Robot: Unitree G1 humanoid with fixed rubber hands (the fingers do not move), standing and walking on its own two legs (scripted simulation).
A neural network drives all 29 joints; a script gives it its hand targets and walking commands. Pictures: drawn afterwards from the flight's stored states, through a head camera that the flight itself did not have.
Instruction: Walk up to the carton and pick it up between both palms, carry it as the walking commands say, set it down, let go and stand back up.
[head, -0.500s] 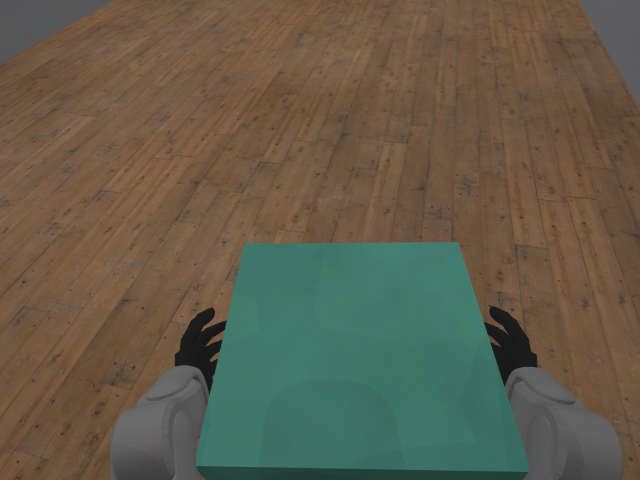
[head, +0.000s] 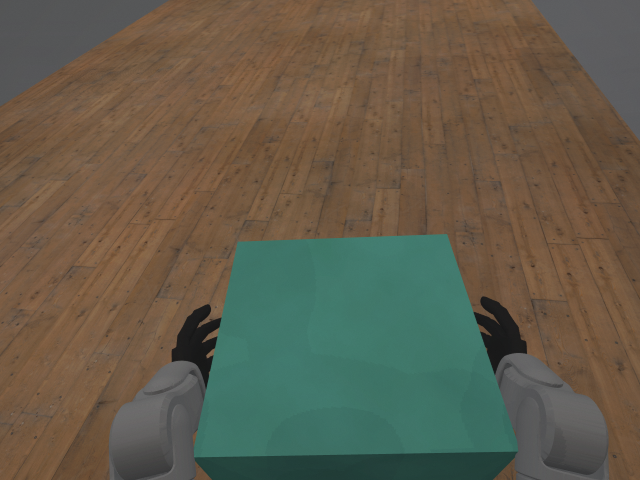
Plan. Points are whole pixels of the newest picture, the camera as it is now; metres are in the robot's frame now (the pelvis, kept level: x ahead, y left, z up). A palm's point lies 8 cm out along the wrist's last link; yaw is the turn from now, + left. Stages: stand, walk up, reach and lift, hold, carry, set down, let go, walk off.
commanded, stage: carry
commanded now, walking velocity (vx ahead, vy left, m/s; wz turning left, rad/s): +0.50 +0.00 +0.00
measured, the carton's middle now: (346, 386) +0.25 +0.00 +0.00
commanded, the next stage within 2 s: none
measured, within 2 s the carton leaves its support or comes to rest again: neither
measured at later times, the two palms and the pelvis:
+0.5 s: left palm (201, 218) +0.54 +0.23 +0.06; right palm (405, 206) +0.53 -0.12 +0.05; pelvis +0.28 +0.06 +0.00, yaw +0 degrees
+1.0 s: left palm (220, 115) +0.84 +0.24 +0.10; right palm (376, 102) +0.86 -0.10 +0.08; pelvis +0.60 +0.06 +0.01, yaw +2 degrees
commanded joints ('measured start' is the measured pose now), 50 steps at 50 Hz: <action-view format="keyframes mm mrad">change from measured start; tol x32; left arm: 1 -459 -700 -670 -104 -272 -11 -215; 50 -413 -706 -748 -176 -291 -3 -212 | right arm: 1 -590 755 896 -104 335 27 205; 50 -449 726 824 -71 294 4 201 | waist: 1 -14 -389 -106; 15 -7 -248 -266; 18 -41 178 -394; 50 6 -253 -215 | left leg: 1 -287 87 -134 482 -160 -59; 12 -367 17 14 190 -202 -40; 16 349 17 -5 3 44 18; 18 709 402 -703 -106 235 226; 36 164 180 -51 117 414 33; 41 -461 59 -177 809 -395 -17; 50 -94 54 -44 112 -85 -26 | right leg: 1 93 -382 587 -693 -468 -88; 6 667 -285 257 -308 705 -59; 10 619 -242 194 -274 961 -28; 15 381 -166 -71 -59 1026 36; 18 -349 91 -22 581 -56 101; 21 -411 -48 129 683 -26 43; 35 63 -7 -55 -184 351 33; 39 575 -372 618 -284 564 -243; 50 269 -225 23 -369 356 -30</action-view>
